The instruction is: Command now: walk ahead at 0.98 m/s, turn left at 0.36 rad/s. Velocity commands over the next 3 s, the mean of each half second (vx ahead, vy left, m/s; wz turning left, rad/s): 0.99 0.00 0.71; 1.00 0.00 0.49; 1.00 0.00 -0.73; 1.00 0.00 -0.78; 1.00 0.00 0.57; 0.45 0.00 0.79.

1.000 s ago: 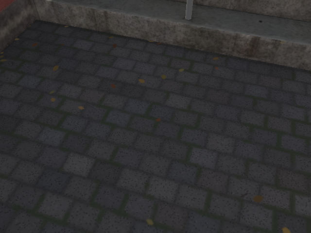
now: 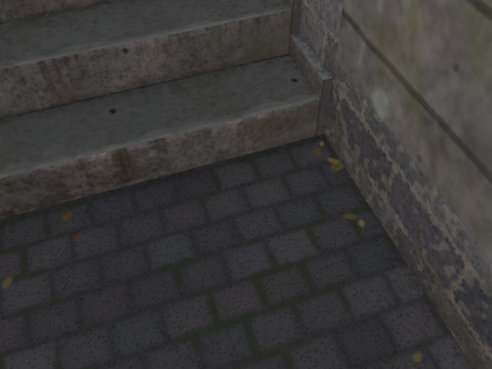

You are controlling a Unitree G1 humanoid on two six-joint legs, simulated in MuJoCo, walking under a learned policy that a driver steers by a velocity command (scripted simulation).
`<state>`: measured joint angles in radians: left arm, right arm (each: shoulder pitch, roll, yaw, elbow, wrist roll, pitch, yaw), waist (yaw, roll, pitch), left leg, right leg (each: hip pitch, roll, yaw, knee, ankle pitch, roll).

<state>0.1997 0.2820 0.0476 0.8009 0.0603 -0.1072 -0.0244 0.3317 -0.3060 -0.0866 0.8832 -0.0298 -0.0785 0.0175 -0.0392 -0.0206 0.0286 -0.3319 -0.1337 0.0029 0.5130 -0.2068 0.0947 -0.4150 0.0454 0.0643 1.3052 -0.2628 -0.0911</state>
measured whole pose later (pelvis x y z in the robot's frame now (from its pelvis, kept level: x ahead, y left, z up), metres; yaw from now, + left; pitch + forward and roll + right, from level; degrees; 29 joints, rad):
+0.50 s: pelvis +0.44 +0.01 +0.01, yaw +23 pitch +3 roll -3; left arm 0.39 0.32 0.07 0.84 0.03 -0.12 0.00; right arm 0.15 -0.36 -0.09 0.71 -0.03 -0.01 0.06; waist 0.04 0.05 -0.01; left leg -0.73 0.06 0.02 1.21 -0.19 0.10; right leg -0.07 -0.01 -0.17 0.35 -0.32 0.02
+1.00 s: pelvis +0.84 +0.25 +0.01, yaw +38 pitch +1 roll +1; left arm 0.16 0.22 -0.02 0.76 0.01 -0.06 -0.01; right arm 0.38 -0.28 -0.03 0.87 -0.04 -0.10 0.02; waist -0.03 0.00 0.03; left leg 0.13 -0.14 0.08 0.19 -0.31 0.13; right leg -0.74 -0.10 -0.02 1.02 -0.11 -0.11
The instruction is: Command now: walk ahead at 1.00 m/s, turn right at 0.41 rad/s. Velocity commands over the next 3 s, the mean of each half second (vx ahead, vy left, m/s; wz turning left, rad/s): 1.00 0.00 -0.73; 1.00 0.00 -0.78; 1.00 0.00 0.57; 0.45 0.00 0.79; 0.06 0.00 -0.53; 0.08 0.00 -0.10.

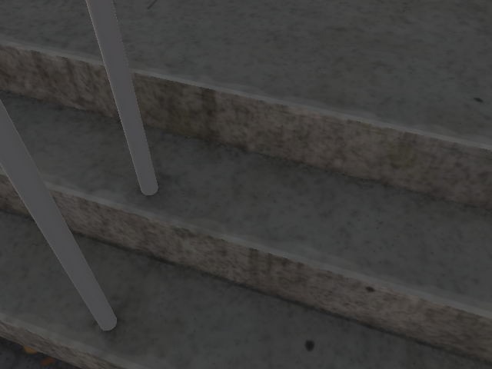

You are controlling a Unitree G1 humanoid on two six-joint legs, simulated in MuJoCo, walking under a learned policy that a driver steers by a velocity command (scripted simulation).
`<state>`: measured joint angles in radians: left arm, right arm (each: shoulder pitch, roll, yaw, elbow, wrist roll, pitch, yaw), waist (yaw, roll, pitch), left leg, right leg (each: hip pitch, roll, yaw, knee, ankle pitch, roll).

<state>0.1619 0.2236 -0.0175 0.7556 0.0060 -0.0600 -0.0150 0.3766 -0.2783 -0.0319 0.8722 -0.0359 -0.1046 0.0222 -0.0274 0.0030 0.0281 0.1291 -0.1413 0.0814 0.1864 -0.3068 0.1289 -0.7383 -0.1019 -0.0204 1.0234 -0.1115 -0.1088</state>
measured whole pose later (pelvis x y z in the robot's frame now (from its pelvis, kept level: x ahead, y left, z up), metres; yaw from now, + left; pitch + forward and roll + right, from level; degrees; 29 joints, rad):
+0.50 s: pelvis +0.43 -0.06 +0.12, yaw -24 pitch +5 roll +2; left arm 0.21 0.27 0.11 0.72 0.04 -0.11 -0.02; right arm 0.13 -0.19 -0.01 0.68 -0.04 -0.08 -0.02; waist 0.04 -0.06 -0.05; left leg -0.57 0.07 0.12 1.02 -0.52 0.00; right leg -0.63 0.11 0.13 1.93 -0.10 -0.14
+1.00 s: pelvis +0.78 -0.26 +0.36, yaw -45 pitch +5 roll +1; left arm 0.54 0.23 0.05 0.99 0.01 -0.08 0.00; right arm -0.18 0.04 0.12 0.35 -0.06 -0.08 -0.03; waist 0.04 -0.05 -0.05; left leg -1.40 0.04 0.03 2.20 -0.47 0.10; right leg -0.12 0.17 0.19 0.39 -0.32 -0.15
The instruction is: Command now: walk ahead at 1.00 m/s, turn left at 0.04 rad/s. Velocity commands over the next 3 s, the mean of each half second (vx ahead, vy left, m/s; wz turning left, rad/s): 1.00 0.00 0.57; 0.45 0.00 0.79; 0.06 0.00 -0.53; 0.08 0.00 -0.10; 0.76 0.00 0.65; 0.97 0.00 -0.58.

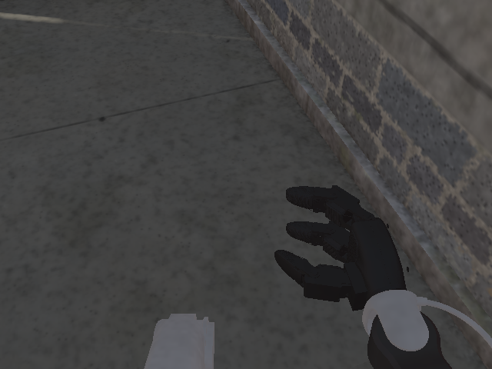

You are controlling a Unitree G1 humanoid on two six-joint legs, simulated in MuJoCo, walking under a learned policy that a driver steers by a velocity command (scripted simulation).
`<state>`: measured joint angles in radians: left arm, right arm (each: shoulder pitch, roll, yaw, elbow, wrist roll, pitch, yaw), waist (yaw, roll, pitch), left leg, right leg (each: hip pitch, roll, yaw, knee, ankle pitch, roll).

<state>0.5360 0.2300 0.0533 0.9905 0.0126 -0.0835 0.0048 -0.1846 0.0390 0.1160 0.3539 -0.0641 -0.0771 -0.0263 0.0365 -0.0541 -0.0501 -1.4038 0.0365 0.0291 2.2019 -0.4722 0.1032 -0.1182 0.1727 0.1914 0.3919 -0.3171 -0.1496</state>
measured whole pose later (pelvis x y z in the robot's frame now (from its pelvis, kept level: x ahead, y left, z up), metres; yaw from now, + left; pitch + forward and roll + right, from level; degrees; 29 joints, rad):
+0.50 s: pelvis +0.47 +0.10 +0.16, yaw +21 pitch +5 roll +1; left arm -0.05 0.19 -0.05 0.48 0.02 -0.10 0.00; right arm 0.54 -0.29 -0.08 0.86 0.00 -0.11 0.01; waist -0.13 -0.02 -0.05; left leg 0.05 -0.15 -0.21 0.48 -0.41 0.14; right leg -0.57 -0.02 0.03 0.55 -0.09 -0.02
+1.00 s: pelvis +0.79 +0.26 +0.15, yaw +42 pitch +2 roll +1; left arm 0.16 0.28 0.03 0.75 -0.02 -0.05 0.04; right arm 0.10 -0.28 -0.05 0.63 -0.01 -0.02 0.03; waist 0.00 0.00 0.10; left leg -0.51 -0.14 0.05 0.62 -0.14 0.13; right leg -0.45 -0.03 0.06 1.40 -0.54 0.07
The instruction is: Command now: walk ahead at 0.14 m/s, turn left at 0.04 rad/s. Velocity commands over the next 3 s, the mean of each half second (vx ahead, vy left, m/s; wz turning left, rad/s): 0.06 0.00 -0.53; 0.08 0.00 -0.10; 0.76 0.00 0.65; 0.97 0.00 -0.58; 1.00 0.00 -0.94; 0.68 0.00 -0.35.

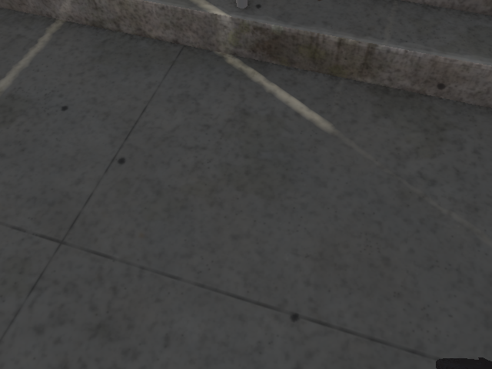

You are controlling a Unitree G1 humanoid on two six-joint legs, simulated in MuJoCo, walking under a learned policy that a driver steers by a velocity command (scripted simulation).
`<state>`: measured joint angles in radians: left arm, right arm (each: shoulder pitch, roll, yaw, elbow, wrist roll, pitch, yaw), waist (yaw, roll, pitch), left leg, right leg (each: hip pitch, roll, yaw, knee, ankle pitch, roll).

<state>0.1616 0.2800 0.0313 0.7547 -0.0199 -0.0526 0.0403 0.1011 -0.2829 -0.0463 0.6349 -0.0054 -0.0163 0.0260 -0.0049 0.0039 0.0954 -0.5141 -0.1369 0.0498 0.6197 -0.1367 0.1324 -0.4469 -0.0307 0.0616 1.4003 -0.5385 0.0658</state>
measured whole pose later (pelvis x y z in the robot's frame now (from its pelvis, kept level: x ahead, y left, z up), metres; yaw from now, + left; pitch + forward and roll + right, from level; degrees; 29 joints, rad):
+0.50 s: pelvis +0.09 -0.11 +0.02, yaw -21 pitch +3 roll +2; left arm 0.24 0.29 0.09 0.70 0.01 0.00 0.00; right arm 0.05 -0.29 -0.09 0.70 -0.01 0.01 -0.04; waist 0.03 0.03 0.04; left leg -0.49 0.01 0.01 1.08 -0.50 -0.04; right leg -0.39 0.00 0.02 0.62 -0.29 -0.03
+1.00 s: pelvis +0.17 -0.11 +0.01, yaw -21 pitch +2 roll -1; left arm 0.17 0.25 0.05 0.63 0.00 -0.04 0.03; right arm 0.31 -0.29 -0.09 0.72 0.05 -0.04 0.02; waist -0.01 -0.03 -0.03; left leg -0.36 -0.05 -0.08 0.70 -0.39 0.05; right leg -0.27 0.04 0.04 0.69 -0.53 -0.05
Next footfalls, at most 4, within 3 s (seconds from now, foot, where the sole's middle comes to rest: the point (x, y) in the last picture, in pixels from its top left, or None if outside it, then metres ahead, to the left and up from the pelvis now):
0.40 right None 0.12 -0.22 -0.75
0.86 left None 0.24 -0.02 -0.75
1.38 left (266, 299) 0.58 -0.01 -0.75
1.84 right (284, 175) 1.00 -0.08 -0.75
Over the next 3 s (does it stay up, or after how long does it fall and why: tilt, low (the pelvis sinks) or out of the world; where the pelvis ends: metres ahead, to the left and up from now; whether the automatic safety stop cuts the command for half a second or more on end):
stays up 1.57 -0.48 0.22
